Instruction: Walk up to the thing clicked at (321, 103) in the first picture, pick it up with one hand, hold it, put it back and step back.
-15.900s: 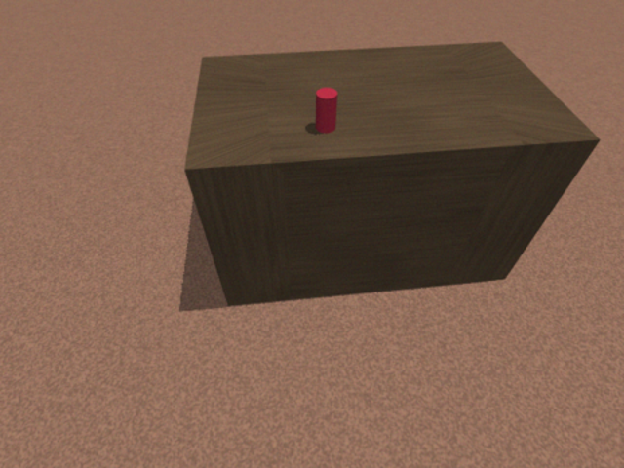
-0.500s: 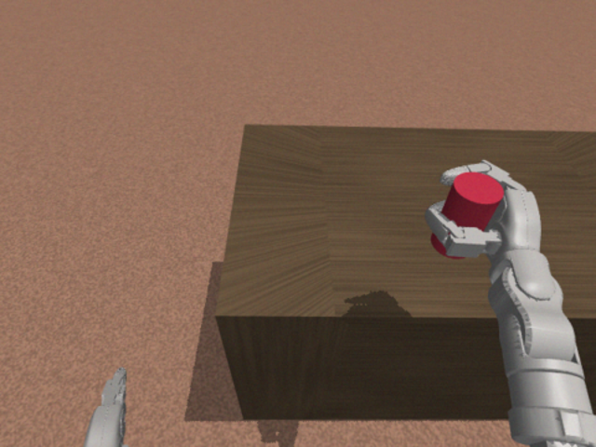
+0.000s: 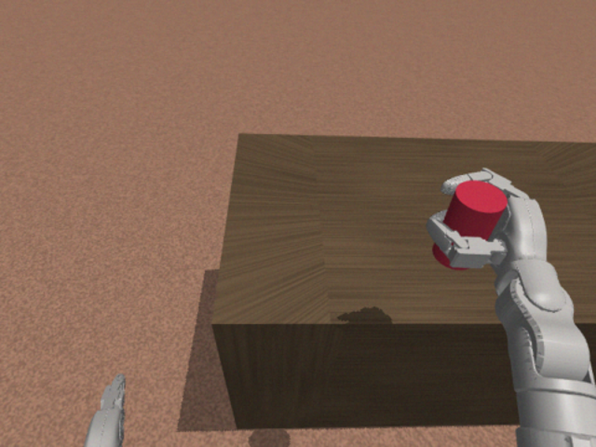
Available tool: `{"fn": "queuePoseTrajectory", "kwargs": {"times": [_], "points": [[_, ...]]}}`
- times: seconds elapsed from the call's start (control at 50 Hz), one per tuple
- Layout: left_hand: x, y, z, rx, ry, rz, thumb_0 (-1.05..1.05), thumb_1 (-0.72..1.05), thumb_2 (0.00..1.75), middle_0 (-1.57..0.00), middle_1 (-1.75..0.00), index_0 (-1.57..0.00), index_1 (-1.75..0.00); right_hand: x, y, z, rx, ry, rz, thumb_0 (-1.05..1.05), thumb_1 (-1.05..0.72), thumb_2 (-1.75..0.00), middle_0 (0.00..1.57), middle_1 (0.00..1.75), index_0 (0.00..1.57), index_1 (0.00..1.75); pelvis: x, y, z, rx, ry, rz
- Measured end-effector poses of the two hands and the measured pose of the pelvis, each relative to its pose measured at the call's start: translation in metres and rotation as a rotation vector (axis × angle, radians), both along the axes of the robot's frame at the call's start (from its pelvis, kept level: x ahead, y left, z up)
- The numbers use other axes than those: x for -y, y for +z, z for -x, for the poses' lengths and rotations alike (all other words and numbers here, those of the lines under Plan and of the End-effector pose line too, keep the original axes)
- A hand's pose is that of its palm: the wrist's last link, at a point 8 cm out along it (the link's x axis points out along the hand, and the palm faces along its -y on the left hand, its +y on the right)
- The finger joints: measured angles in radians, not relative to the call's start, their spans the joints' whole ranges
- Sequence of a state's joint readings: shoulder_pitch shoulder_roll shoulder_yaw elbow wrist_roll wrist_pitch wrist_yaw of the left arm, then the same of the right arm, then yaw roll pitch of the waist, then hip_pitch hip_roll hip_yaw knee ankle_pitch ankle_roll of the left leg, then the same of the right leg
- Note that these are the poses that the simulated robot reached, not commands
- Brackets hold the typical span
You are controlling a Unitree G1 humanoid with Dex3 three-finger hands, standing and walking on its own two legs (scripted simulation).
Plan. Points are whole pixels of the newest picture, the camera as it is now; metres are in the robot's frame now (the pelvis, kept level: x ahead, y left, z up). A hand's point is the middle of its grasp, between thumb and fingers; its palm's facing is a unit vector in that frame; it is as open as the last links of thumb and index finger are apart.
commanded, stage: hold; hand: right
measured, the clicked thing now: (466, 227) +0.34 -0.18 +0.16
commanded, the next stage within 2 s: none
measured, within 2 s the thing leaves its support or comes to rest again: neither
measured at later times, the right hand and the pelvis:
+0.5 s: hand (468, 223) +0.33 -0.17 +0.17, palm faces +0.12 +0.99 -0.03, open 7.6 cm; pelvis +0.01 +0.00 +0.00, yaw +0 degrees
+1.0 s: hand (466, 227) +0.33 -0.17 +0.17, palm faces +0.13 +0.99 -0.02, open 7.6 cm; pelvis +0.01 +0.00 +0.00, yaw +0 degrees
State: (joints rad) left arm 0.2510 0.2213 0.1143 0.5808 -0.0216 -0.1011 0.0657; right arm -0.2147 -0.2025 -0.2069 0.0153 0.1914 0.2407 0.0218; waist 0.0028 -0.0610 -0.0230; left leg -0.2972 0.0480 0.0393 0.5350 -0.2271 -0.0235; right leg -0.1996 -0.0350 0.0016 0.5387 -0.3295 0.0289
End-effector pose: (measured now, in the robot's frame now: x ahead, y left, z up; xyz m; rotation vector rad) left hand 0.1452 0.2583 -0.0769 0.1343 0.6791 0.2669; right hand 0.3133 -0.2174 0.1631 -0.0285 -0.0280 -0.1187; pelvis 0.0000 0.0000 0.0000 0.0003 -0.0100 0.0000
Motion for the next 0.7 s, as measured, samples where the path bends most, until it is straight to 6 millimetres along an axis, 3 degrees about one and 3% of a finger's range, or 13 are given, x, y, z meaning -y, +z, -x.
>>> {"fn": "queuePoseTrajectory", "kwargs": {"times": [0.38, 0.7], "points": [[0.002, 0.000, -0.013, 0.011, -0.020, 0.013, -0.01, -0.52, 0.05, -0.05, -0.05, -0.05, -0.05, 0.003, 0.008, 0.008, -0.016, -0.002, 0.003, 0.00, 0.09, -1.11, 0.90, 1.07, 0.85, 1.07, -0.001, 0.002, -0.006, 0.012, -0.007, -0.001], [0.002, -0.003, -0.009, 0.000, -0.021, 0.017, -0.01, -0.52, 0.05, -0.05, -0.05, -0.05, -0.05, -0.001, 0.012, 0.002, -0.017, 0.014, -0.002, 0.00, 0.09, -1.10, 0.89, 1.07, 0.85, 1.07, -0.001, 0.003, -0.006, 0.011, -0.004, -0.001]]}}
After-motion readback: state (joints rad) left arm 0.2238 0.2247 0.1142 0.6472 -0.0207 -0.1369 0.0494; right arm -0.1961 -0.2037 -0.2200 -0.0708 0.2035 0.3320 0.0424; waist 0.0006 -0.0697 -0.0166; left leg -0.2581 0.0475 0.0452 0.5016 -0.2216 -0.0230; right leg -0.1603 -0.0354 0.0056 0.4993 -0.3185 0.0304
